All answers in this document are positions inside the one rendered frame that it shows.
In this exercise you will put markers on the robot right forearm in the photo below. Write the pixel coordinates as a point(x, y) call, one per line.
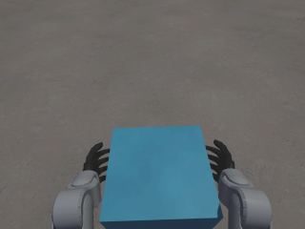
point(248, 208)

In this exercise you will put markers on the right robot hand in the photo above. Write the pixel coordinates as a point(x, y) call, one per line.
point(223, 161)

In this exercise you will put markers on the robot left forearm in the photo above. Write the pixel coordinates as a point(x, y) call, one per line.
point(73, 207)

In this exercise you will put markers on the left robot hand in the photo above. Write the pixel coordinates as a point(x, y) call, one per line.
point(92, 162)

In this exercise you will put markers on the carton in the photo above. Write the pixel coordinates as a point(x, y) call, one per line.
point(159, 178)

